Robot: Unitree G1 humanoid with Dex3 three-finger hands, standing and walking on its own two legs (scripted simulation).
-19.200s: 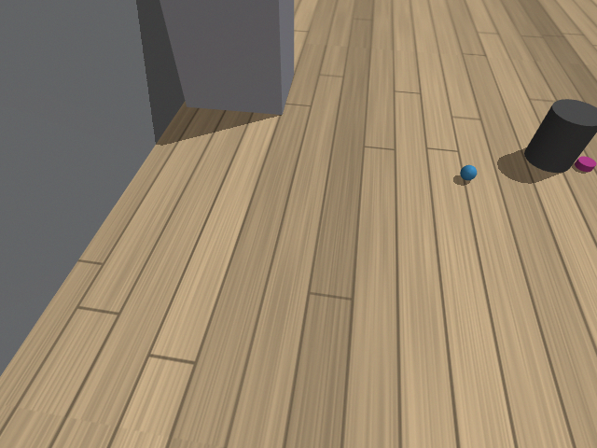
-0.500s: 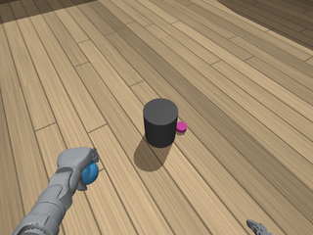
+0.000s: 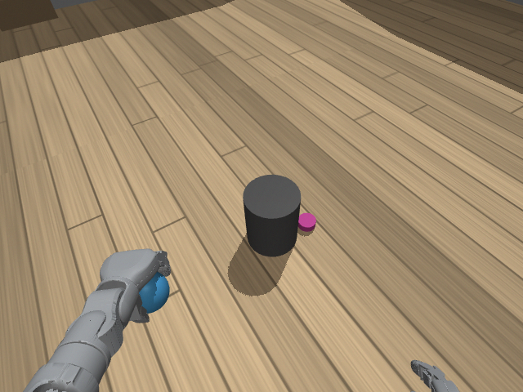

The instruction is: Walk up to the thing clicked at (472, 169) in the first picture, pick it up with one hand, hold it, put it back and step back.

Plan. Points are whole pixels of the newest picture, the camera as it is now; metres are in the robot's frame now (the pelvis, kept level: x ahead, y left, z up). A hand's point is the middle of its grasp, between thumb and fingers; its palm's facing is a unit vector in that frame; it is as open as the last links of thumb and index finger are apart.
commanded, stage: hold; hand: left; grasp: from above
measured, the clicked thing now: (148, 291) +0.31 +0.22 -0.08
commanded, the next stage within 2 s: crouch in 1.10 s
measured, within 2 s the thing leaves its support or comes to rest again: neither
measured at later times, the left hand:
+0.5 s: hand (135, 301) +0.28 +0.22 -0.03, palm faces -0.44 -0.06 -0.89, open 10.0 cm
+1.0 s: hand (134, 302) +0.27 +0.22 -0.03, palm faces -0.44 -0.06 -0.89, open 10.0 cm
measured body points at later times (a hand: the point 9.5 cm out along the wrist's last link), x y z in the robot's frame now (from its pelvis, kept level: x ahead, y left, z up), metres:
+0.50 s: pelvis -0.01 +0.00 +0.00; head -0.01 -0.02 +0.45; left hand +0.29 +0.22 +0.02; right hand +0.13 -0.26 -0.11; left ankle +0.01 +0.13 -0.73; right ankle +0.01 -0.15 -0.73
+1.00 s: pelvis -0.02 +0.00 +0.01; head -0.01 -0.02 +0.46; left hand +0.29 +0.22 +0.02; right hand +0.13 -0.26 -0.11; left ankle +0.01 +0.13 -0.73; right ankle +0.01 -0.15 -0.73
